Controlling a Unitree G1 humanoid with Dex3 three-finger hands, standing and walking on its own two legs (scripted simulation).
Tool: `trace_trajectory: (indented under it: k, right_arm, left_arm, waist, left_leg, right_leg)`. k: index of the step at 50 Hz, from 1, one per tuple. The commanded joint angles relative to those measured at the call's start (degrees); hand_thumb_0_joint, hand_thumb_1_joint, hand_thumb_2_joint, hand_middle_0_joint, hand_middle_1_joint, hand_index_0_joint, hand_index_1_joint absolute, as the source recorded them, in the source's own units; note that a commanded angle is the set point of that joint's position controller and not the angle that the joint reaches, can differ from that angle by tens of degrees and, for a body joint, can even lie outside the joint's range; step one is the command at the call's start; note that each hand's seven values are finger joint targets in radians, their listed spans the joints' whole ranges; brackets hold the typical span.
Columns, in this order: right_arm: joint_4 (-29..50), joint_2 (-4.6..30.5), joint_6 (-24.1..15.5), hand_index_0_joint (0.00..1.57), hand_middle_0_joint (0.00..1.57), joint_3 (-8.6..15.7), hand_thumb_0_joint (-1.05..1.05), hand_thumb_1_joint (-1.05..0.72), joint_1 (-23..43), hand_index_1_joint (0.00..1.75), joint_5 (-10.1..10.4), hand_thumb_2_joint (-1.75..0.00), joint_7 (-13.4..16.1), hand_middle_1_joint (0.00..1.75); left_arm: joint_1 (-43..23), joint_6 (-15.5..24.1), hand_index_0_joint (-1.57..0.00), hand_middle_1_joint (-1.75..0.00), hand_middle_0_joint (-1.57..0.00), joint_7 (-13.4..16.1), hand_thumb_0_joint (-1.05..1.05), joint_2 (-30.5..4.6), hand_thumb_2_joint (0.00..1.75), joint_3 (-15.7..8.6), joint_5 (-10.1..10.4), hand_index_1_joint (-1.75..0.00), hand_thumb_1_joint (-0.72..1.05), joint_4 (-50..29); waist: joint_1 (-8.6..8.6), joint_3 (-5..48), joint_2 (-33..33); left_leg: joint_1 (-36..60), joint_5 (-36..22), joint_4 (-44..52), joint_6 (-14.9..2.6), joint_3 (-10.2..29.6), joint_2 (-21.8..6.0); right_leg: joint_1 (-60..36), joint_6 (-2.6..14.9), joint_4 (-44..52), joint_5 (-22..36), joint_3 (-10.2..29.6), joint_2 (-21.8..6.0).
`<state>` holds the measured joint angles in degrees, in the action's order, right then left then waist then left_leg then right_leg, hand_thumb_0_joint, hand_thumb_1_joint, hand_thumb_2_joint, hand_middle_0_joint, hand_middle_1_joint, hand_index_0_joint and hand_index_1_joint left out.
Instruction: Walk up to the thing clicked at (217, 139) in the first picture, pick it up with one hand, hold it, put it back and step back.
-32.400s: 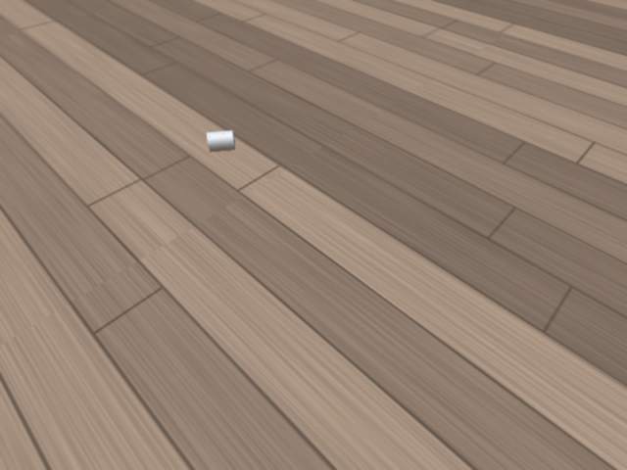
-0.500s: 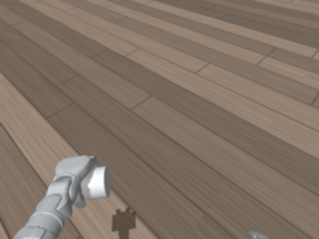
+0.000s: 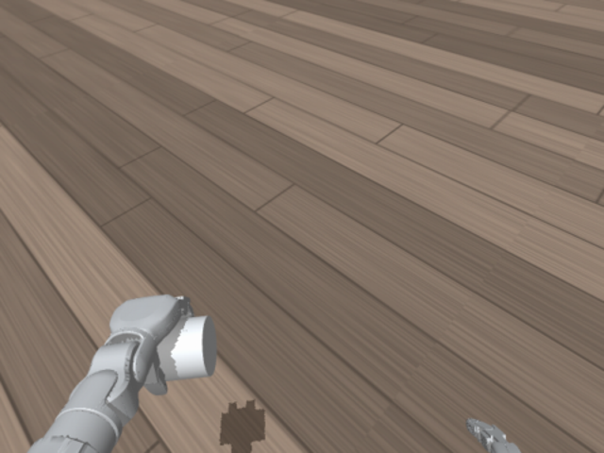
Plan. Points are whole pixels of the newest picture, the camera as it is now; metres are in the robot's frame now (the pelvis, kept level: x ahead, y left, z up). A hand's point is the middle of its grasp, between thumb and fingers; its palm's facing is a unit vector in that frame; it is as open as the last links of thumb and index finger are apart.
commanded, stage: hold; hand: left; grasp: from above
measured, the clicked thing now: (165, 350) +0.31 +0.22 -0.06
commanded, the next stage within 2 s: crouch in 0.72 s
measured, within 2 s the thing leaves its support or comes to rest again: neither
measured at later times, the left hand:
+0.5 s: hand (152, 342) +0.30 +0.23 -0.03, palm faces -0.43 -0.07 -0.90, open 11.3 cm
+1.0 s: hand (151, 337) +0.31 +0.24 -0.03, palm faces -0.43 -0.07 -0.90, open 11.3 cm
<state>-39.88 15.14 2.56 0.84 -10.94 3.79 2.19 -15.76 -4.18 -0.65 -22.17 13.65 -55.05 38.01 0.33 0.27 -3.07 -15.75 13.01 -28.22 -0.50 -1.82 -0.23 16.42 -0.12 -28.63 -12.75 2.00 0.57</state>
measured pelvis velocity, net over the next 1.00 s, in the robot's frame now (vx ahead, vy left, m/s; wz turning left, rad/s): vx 0.02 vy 0.01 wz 0.00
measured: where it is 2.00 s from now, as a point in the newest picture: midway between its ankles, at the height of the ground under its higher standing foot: outside the picture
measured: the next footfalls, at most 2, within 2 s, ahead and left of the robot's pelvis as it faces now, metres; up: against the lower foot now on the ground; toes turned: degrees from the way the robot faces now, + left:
none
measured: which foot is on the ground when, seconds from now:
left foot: down 0.00-1.00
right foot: down 0.00-1.00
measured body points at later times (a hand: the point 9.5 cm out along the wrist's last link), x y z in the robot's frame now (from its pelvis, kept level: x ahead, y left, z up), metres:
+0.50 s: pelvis +0.01 +0.00 +0.00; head +0.01 -0.02 +0.45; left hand +0.32 +0.23 +0.02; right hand +0.16 -0.24 -0.11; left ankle +0.02 +0.11 -0.74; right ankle +0.03 -0.12 -0.74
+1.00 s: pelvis +0.02 +0.01 +0.00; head +0.03 -0.02 +0.45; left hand +0.33 +0.24 +0.02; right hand +0.17 -0.24 -0.11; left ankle +0.02 +0.11 -0.74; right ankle +0.03 -0.12 -0.74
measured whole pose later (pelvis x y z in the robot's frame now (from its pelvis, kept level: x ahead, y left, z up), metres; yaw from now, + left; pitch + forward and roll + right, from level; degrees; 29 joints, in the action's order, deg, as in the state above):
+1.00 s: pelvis +0.02 +0.01 +0.00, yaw +0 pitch +1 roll +0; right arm -39.8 14.5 3.2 1.0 -10.3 4.2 2.3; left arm -15.4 -4.6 -1.8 -22.6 12.8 -55.9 36.6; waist 0.7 0.5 -2.9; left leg -13.7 13.3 -26.1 -0.9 -1.8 0.2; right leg 14.2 -0.5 -26.2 -13.0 2.0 0.2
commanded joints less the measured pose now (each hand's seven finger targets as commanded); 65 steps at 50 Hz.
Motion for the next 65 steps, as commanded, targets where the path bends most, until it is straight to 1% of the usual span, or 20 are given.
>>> trace_trajectory:
  k: [1,7,10,11,16,19,21,23,25,33,35,39,40,41,43,49,52,56,58,65]
  right_arm:
    - [7.69,6.78,-2.67,0.2,0.2,2.17,0.0,-0.89,5.74,0.3,-0.06,-0.9,0.79,0.3]
    - [8.07,6.63,-2.68,0.2,0.2,2.09,0.0,-0.89,6.51,0.3,0.13,-0.9,1.08,0.3]
    - [8.11,6.62,-2.75,0.2,0.2,1.98,0.0,-0.89,6.44,0.3,0.19,-0.9,1.13,0.3]
    - [8.18,6.49,-2.7,0.2,0.2,1.92,0.0,-0.89,6.5,0.3,0.23,-0.9,1.2,0.3]
    - [7.95,6.58,-2.7,0.2,0.2,1.91,0.0,-0.89,6.21,0.3,0.11,-0.9,1.23,0.3]
    - [7.58,6.51,-2.69,0.2,0.2,1.97,0.0,-0.89,6.14,0.3,0.08,-0.9,1.25,0.3]
    - [7.46,6.42,-2.75,0.2,0.2,2.17,0.0,-0.89,6.04,0.3,0.11,-0.9,1.16,0.3]
    - [7.3,6.44,-2.67,0.2,0.2,2.25,0.0,-0.89,5.89,0.3,0.25,-0.9,1.25,0.3]
    - [7.57,6.33,-2.66,0.2,0.2,2.29,0.0,-0.89,6.1,0.3,0.18,-0.9,1.06,0.3]
    - [8.1,6.61,-2.5,0.2,0.2,2.45,0.0,-0.89,5.59,0.3,0.27,-0.9,1.19,0.3]
    - [7.8,6.92,-2.54,0.2,0.2,2.59,0.0,-0.89,5.16,0.3,0.18,-0.9,1.3,0.3]
    - [7.36,6.9,-2.37,0.2,0.2,2.58,0.0,-0.89,4.68,0.3,0.07,-0.9,1.18,0.3]
    - [7.64,6.64,-2.37,0.2,0.2,2.57,0.0,-0.89,5.09,0.3,0.15,-0.9,1.12,0.3]
    - [7.68,6.88,-2.26,0.2,0.2,2.65,0.0,-0.91,5.18,0.3,0.18,-0.91,1.04,0.3]
    - [7.52,6.62,-2.15,0.2,0.2,2.62,0.0,-0.87,5.27,0.3,0.13,-0.89,0.96,0.3]
    - [7.74,6.74,-1.69,0.2,0.2,2.92,0.0,-0.87,4.55,0.3,0.19,-0.89,0.63,0.3]
    - [7.45,6.85,-1.25,0.2,0.2,3.02,0.0,-0.87,3.53,0.3,0.01,-0.89,0.58,0.3]
    - [6.21,7.06,-0.85,0.2,0.2,3.27,0.0,-0.87,2.02,0.3,-0.81,-0.89,0.23,0.3]
    - [5.29,7.33,-0.82,0.2,0.2,3.64,0.0,-0.87,1.02,0.3,-1.35,-0.89,-0.13,0.3]
    - [3.12,8.39,-2.09,0.2,0.2,5.43,0.0,-0.88,-4.62,0.3,-3.35,-0.89,-1.61,0.3]
  left_arm:
    - [-21.39,-0.36,-1.07,-0.81,-1.04,2.23,0.0,-11.41,0.86,-5.26,0.11,-0.78,0.75,-11.47]
    - [-20.35,-0.26,-1.05,-0.81,-1.02,0.89,0.0,-13.17,0.87,-6.55,0.36,-0.79,0.73,-13.48]
    - [-18.9,-0.48,-1.05,-0.81,-1.02,0.54,0.0,-11.03,0.87,-5.03,0.01,-0.79,0.72,-11.43]
    - [-18.6,-0.39,-1.05,-0.82,-1.02,0.68,0.0,-12.02,0.87,-6.07,0.2,-0.79,0.73,-12.42]
    - [-22.06,0.1,-1.04,-0.8,-1.02,1.31,0.0,-13.6,0.89,-7.0,-0.46,-0.79,0.69,-13.47]
    - [-21.44,0.1,-1.03,-0.82,-1.01,1.95,0.0,-14.27,0.9,-8.03,-0.58,-0.8,0.7,-13.3]
    - [-22.38,0.03,-1.05,-0.82,-1.03,1.76,0.0,-12.17,0.9,-5.9,-0.7,-0.8,0.72,-13.84]
    - [-20.79,-0.36,-1.03,-0.84,-1.01,1.89,0.0,-13.1,0.91,-7.07,-0.51,-0.82,0.7,-13.22]
    - [-17.18,-0.67,-1.02,-0.83,-1.0,1.32,0.0,-11.26,0.92,-5.93,0.24,-0.81,0.67,-12.54]
    - [-18.97,0.24,-1.01,-0.84,-0.98,-0.46,0.0,-12.09,0.89,-5.79,0.25,-0.81,0.68,-14.98]
    - [-21.02,0.59,-1.01,-0.82,-0.99,0.21,0.0,-14.15,0.89,-7.52,-0.12,-0.8,0.66,-15.28]
    - [-21.77,0.25,-1.0,-0.82,-0.98,1.48,0.0,-13.17,0.88,-7.11,-0.65,-0.8,0.65,-14.61]
    - [-20.55,0.1,-1.0,-0.82,-0.98,1.8,0.0,-13.08,0.88,-7.49,-0.6,-0.8,0.65,-14.86]
    - [-19.9,-0.16,-1.07,-0.85,-1.01,1.94,0.0,-13.22,0.8,-7.76,-0.68,-0.8,0.73,-13.65]
    - [-19.5,-0.44,-0.95,-0.83,-0.92,1.79,0.0,-12.67,0.87,-7.35,-0.77,-0.8,0.62,-13.05]
    - [-14.27,0.24,-0.97,-0.83,-0.94,1.05,0.0,-10.57,0.87,-5.52,-1.2,-0.8,0.64,-9.7]
    - [-14.58,1.63,-0.98,-0.81,-0.96,2.65,0.0,-10.66,0.87,-6.21,-2.07,-0.79,0.65,-7.04]
    - [-18.55,3.47,-0.95,-0.8,-0.92,7.46,0.0,-11.05,0.83,-7.07,-3.81,-0.78,0.61,-0.05]
    - [-22.57,4.33,-0.93,-0.8,-0.9,10.77,0.0,-12.77,0.8,-8.51,-5.19,-0.77,0.59,1.63]
    - [-32.07,7.63,-0.9,-0.85,-0.87,19.51,0.0,-11.95,0.86,-8.57,-10.1,-0.82,0.53,12.04]
  waist:
    - [-0.52,13.25,3.0]
    - [0.6,13.83,1.87]
    - [-0.28,12.86,2.82]
    - [0.71,12.9,2.75]
    - [-0.19,14.14,2.22]
    - [0.48,15.82,1.02]
    - [-0.03,16.24,0.77]
    - [0.67,15.89,0.94]
    - [0.78,14.1,1.71]
    - [0.38,15.28,1.46]
    - [0.5,15.92,0.43]
    - [0.04,15.8,0.77]
    - [0.89,15.88,0.25]
    - [0.62,15.48,0.66]
    - [0.61,15.12,1.44]
    - [0.2,12.61,4.57]
    - [-0.25,11.46,5.48]
    - [-1.97,10.66,4.13]
    - [-2.38,13.27,4.2]
    - [-5.23,25.27,0.56]
  left_leg:
    - [6.04,-4.41,4.25,-0.73,0.13,1.11]
    - [6.58,-5.18,4.94,-0.6,0.17,1.04]
    - [6.71,-5.8,5.09,-0.63,0.19,0.91]
    - [6.28,-5.97,5.05,-0.63,0.14,1.11]
    - [7.55,-6.82,4.93,-0.76,0.15,1.04]
    - [8.26,-8.6,4.58,-0.53,0.1,1.11]
    - [9.02,-9.94,4.61,-0.57,0.02,1.04]
    - [8.68,-10.42,4.73,-0.51,0.07,1.07]
    - [7.83,-9.81,5.17,-0.35,0.34,0.86]
    - [9.22,-12.4,4.82,-0.47,0.28,0.82]
    - [9.72,-13.65,4.89,-0.24,0.6,0.69]
    - [10.06,-14.52,4.66,-0.24,0.51,0.7]
    - [9.87,-13.96,4.75,-0.24,0.41,0.84]
    - [9.72,-13.62,4.7,-0.34,0.14,1.04]
    - [9.33,-13.83,4.67,-0.4,0.21,1.02]
    - [7.44,-14.01,4.11,-0.66,0.22,1.15]
    - [6.01,-13.01,3.32,-0.61,0.34,1.22]
    - [1.59,-9.56,-0.65,-0.37,0.16,1.4]
    - [-1.98,-8.99,-4.69,-0.34,0.2,1.74]
    - [-20.36,-2.78,-26.05,0.19,0.49,1.22]
  right_leg:
    - [-3.03,0.37,5.96,2.51,-0.16,0.88]
    - [-4.02,0.66,6.03,2.95,-0.47,1.02]
    - [-3.41,0.74,5.89,3.68,-0.51,1.1]
    - [-3.83,0.7,6.11,3.52,-0.58,1.0]
    - [-3.79,0.65,5.95,4.78,-0.41,1.02]
    - [-4.74,0.76,5.5,6.09,-0.52,1.05]
    - [-5.1,0.79,5.41,7.89,-0.53,1.0]
    - [-5.52,0.81,5.66,8.0,-0.72,1.05]
    - [-5.41,0.96,5.81,7.13,-1.06,1.25]
    - [-5.64,1.03,5.44,9.74,-0.94,1.19]
    - [-5.88,1.22,5.23,10.82,-1.1,1.31]
    - [-5.9,1.14,5.23,11.83,-1.31,1.32]
    - [-6.42,1.12,5.45,11.25,-1.33,1.19]
    - [-6.31,1.05,5.77,11.06,-1.16,1.03]
    - [-6.09,0.87,5.74,11.38,-1.2,1.05]
    - [-5.34,0.73,5.3,12.03,-1.32,0.9]
    - [-3.46,0.79,4.8,10.87,-1.44,0.88]
    - [2.0,0.96,1.31,7.8,-1.41,0.7]
    - [4.59,0.7,-1.92,7.96,-1.26,0.39]
    - [25.7,1.37,-21.07,2.45,-1.17,0.6]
